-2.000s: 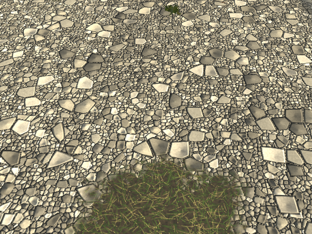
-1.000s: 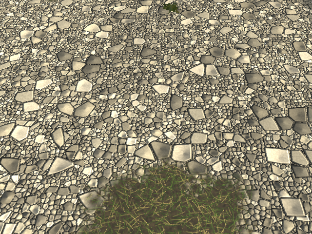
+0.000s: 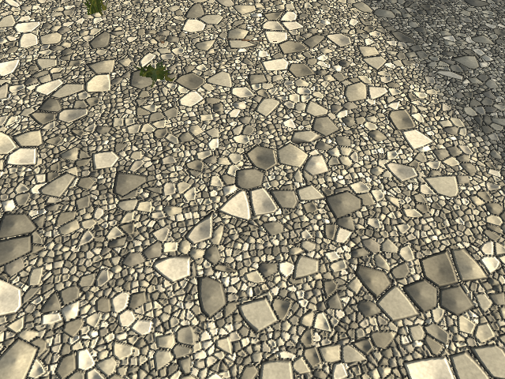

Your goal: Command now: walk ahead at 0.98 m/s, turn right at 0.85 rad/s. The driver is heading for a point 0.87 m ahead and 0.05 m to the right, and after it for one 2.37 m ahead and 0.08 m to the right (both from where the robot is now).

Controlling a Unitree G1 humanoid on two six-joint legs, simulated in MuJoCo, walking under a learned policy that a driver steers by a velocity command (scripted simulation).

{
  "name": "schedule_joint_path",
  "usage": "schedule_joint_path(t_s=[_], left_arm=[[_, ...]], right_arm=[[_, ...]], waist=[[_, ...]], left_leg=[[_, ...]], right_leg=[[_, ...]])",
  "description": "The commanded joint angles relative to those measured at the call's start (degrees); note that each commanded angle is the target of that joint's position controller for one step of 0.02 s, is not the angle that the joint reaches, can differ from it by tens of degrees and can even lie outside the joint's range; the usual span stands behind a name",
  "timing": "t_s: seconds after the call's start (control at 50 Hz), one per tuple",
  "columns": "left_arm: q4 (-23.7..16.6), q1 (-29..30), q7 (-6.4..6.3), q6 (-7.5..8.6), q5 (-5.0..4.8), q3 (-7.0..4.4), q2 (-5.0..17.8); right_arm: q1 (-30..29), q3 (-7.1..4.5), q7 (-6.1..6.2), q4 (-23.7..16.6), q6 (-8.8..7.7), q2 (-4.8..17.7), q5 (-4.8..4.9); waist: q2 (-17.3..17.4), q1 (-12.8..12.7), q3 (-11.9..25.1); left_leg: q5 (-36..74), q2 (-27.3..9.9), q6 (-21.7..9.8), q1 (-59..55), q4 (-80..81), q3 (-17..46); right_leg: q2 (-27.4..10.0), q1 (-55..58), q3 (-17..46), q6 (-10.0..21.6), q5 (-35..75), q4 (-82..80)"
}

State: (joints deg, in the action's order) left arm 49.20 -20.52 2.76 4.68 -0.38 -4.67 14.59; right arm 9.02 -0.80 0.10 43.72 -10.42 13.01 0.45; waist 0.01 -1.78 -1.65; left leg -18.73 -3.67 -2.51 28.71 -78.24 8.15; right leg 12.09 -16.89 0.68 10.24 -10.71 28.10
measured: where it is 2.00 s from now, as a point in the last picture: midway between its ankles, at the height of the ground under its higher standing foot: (297, 94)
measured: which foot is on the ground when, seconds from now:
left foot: up 0.00-0.24, down 0.26-0.74, up 0.76-1.00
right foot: down 0.00-0.26, up 0.28-0.72, down 0.74-1.00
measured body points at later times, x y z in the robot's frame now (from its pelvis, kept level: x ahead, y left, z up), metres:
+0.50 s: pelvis +0.42 +0.03 +0.01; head +0.43 +0.02 +0.46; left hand +0.72 +0.18 -0.05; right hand +0.29 -0.23 -0.11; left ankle +0.44 +0.18 -0.73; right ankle +0.43 -0.11 -0.63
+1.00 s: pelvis +0.80 -0.20 +0.01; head +0.80 -0.19 +0.46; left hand +0.86 +0.09 -0.11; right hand +0.89 -0.51 -0.08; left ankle +0.95 -0.09 -0.62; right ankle +0.70 -0.29 -0.73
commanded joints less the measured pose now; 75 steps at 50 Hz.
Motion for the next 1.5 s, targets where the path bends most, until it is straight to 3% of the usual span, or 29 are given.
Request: schedule_joint_path(t_s=[0.02,0.08,0.2,0.26,0.28,0.3,0.34,0.36,0.42,0.52,0.64,0.68,0.72,0.74,0.76,0.78,0.8,0.84,0.9,1.08,1.12,1.18,1.2,1.22,1.24,1.26,1.3,1.38,1.5], left_arm=[[-6.75,6.86,-1.41,1.19,-0.91,-0.11,4.52],[-7.66,4.85,-3.45,1.36,-1.15,-0.74,6.85],[-6.7,-2.84,-3.69,0.46,-2.9,-1.63,6.32],[-9.87,1.44,-2.66,-0.49,0.15,-0.39,3.39],[-12.46,-9.53,-2.02,0.06,-2.12,1.95,-3.77],[-12.67,-7.69,-2.77,-0.26,-4.66,2.45,0.84],[-13.28,4.37,-3.07,-0.8,-1.73,1.44,5.74],[-14.91,9.21,-2.74,-0.38,-0.27,1.48,4.78],[-15.63,7.75,-1.73,-1.29,-2.45,1.87,1.33],[-17.34,13.02,-1.15,-1.19,-1.0,2.56,2.11],[-21.61,27.39,1.13,1.19,-1.08,2.89,2.63],[-21.9,24.33,1.19,1.77,-1.17,1.3,5.85],[-18.31,6.13,-0.23,1.07,-1.54,-1.75,11.13],[-15.51,-6.68,-1.73,0.11,-0.81,-3.12,15.36],[-14.25,-8.23,-1.52,0.72,1.52,-3.31,20.76],[-13.08,-10.11,-1.1,1.04,1.26,-2.21,15.04],[-11.63,-7.06,-1.05,1.44,0.35,-1.15,11.34],[-9.76,0.05,-0.71,1.94,1.16,-0.11,6.66],[-7.78,6.75,-0.77,2.66,0.98,0.44,1.89],[-6.05,5.92,-3.56,2.49,1.23,-1.21,9.92],[-6.26,5.46,-3.79,1.52,1.14,-1.81,13.2],[-7.73,8.1,-3.71,-0.83,-0.46,-3.09,18.08],[-8.58,10.67,-3.32,-0.57,-0.85,-2.76,16.85],[-8.71,12.9,-2.65,0.66,-0.82,-0.42,8.42],[-13.4,3.86,-2.0,3.53,-0.7,2.4,-1.48],[-16.37,8.24,-1.57,5.99,-1.41,2.4,4.43],[-17.14,15.46,-2.18,6.54,-2.02,1.37,7.39],[-15.52,12.53,-3.2,2.97,0.56,0.6,7.2],[-21.69,29.61,-2.55,2.99,0.49,1.66,2.02]], right_arm=[[4.47,-1.72,0.28,-4.61,0.87,6.33,-1.07],[-7.94,-0.88,0.65,-9.71,0.69,4.67,-2.7],[-14.43,-3.4,0.77,-14.79,0.96,8.71,2.0],[12.4,-6.56,1.11,-11.06,0.43,14.43,1.78],[19.09,-7.35,0.39,-8.84,0.72,19.93,-0.85],[17.36,-6.84,-0.38,-8.79,1.2,16.09,-0.57],[13.64,-5.36,0.31,-7.94,3.08,9.68,-0.73],[13.13,-5.18,0.0,-6.51,3.5,9.49,-1.54],[10.02,-3.68,-1.01,-3.64,3.11,4.93,-0.92],[10.45,-4.64,-0.81,-0.86,2.53,9.32,-0.16],[18.8,-3.95,-0.3,3.06,3.66,11.93,1.48],[19.41,-4.04,-0.03,3.59,4.5,14.65,1.01],[18.79,-3.81,0.36,4.42,5.3,16.21,0.04],[18.57,-2.47,0.48,2.6,4.89,12.24,-1.32],[27.33,0.24,0.18,0.57,3.41,0.73,0.6],[22.43,-0.96,0.48,0.37,2.54,5.68,3.66],[14.53,-1.99,0.89,-1.8,2.75,7.8,4.92],[9.91,-2.26,1.09,-2.39,3.95,6.79,1.92],[13.27,-2.59,-0.45,-1.93,7.91,3.46,2.91],[-2.45,-2.4,-3.56,-7.63,8.45,5.52,1.28],[-3.3,-3.11,-4.53,-8.61,7.95,7.45,1.63],[13.09,-6.34,-3.94,-6.64,9.61,14.14,3.11],[26.47,-8.86,-3.04,-3.06,10.42,18.89,2.87],[28.95,-8.94,-2.05,-0.41,10.97,19.37,3.06],[20.7,-7.19,-2.74,-3.36,9.48,19.45,0.73],[18.83,-6.06,-3.36,-6.22,7.84,14.72,-0.02],[16.44,-5.57,-4.01,-6.24,5.39,12.01,-0.18],[8.58,-4.93,-1.74,-8.64,4.66,10.79,0.45],[13.08,-5.04,1.01,-6.19,6.45,10.3,1.67]], waist=[[3.37,6.82,-3.32],[0.66,2.74,-6.0],[-5.63,-1.78,-1.17],[-6.04,12.65,17.85],[21.25,6.81,30.87],[25.79,7.67,27.77],[6.23,9.97,10.34],[1.1,9.26,5.2],[4.65,3.4,0.68],[1.72,0.78,-4.93],[1.58,5.36,-8.5],[6.19,2.22,-4.05],[10.61,-9.22,7.5],[5.6,-13.96,16.75],[-15.37,-5.67,29.56],[-14.46,-7.81,28.02],[-11.02,-7.63,15.02],[-4.34,-2.71,5.25],[-7.87,3.29,1.23],[2.27,2.27,-8.49],[0.74,3.02,-6.32],[-7.57,13.22,3.32],[-6.37,19.25,9.07],[7.12,18.52,2.53],[25.39,3.67,6.86],[16.79,6.25,13.37],[-4.65,3.27,3.68],[-3.95,-1.67,-1.0],[2.88,6.82,-2.62]], left_leg=[[-0.44,-3.34,2.54,7.63,10.29,-1.39],[19.11,-0.35,5.43,-3.78,32.12,-6.0],[22.31,3.81,6.22,-9.79,51.49,-1.97],[8.24,-3.67,-0.24,-40.25,44.08,1.85],[-15.68,-21.52,-11.77,-62.81,54.39,37.5],[-35.24,-23.52,-11.15,-60.81,60.69,49.83],[-18.2,-16.31,-6.6,-44.51,61.06,29.33],[-8.25,-13.43,-6.29,-36.23,61.6,22.18],[-1.65,-10.13,-7.03,-24.07,65.35,12.19],[7.35,-11.7,-8.96,-21.06,70.97,3.04],[20.38,-10.45,-6.46,-23.35,75.61,-6.14],[44.21,-11.59,-5.34,-29.15,67.44,-6.3],[58.3,-9.4,-3.08,-22.53,44.62,-8.53],[39.36,-6.24,-0.96,-5.88,23.61,-7.28],[-8.48,3.07,0.31,8.41,2.66,-0.96],[-7.18,1.99,-0.48,13.36,-5.23,2.57],[-3.28,0.04,-0.31,20.45,-7.68,0.28],[4.09,-4.97,-0.53,16.42,-2.56,-1.38],[5.55,-8.27,-0.5,10.57,1.18,-0.83],[28.81,-4.69,-2.4,13.01,27.59,-10.82],[27.4,-0.37,-4.15,6.66,32.44,-16.74],[12.38,6.27,-7.79,-13.16,29.6,-20.5],[11.95,7.0,-10.18,-32.01,33.17,-16.44],[10.87,4.38,-12.43,-36.48,38.56,-6.76],[1.89,-3.27,-22.64,-46.23,47.91,24.39],[-15.9,-9.53,-23.75,-47.02,61.97,42.2],[-19.83,-8.76,-17.72,-31.34,66.94,39.36],[-3.81,-0.74,-16.7,-11.24,66.06,22.42],[5.86,5.63,-11.41,-4.72,63.8,12.05]], right_leg=[[-14.67,-6.16,25.97,10.05,-10.48,-18.89],[-9.02,-18.74,18.27,7.35,-1.74,-17.93],[-11.96,-0.58,26.36,1.88,-3.64,-6.59],[-9.87,-3.12,20.7,-3.05,14.2,26.84],[-3.16,-23.29,14.21,-6.16,-20.26,49.05],[-10.29,-33.16,11.1,-5.92,-18.16,57.41],[-14.03,-35.43,6.4,-6.11,-10.25,57.86],[-15.4,-33.32,5.71,-5.64,-8.84,54.5],[-18.15,-27.81,6.92,-4.99,-9.55,48.16],[-18.97,-33.71,8.43,-6.38,3.66,34.4],[-16.27,-19.39,-1.41,-6.12,13.89,11.36],[-12.51,-11.48,-2.79,-5.31,7.9,7.62],[-10.01,14.75,-4.24,-3.86,3.83,7.57],[-21.44,36.4,8.74,-2.68,-3.26,11.6],[-35.41,48.25,39.47,3.29,-29.49,-0.72],[-35.54,43.2,49.09,2.45,-38.3,-12.38],[-34.56,35.61,40.57,0.72,-32.28,-12.86],[-30.77,17.68,23.14,-1.21,-14.62,-12.46],[-28.93,6.7,8.46,-2.19,-5.12,-16.87],[-24.97,11.48,-15.9,-5.58,13.28,-22.39],[-25.1,17.21,-17.92,-6.88,38.29,-17.43],[-27.48,20.42,-17.16,-6.28,76.02,7.81],[-26.05,11.36,-14.98,-6.43,70.17,25.36],[-15.04,-3.65,-13.38,-9.19,13.44,53.05],[-5.64,-26.55,-1.72,-10.28,-24.15,70.8],[-7.3,-31.49,8.17,-7.17,-19.1,68.69],[-12.24,-28.63,8.05,-5.1,-9.96,56.04],[-16.75,-17.79,8.33,-10.48,-6.24,40.12],[-11.03,-7.97,2.01,-15.04,15.62,7.22]])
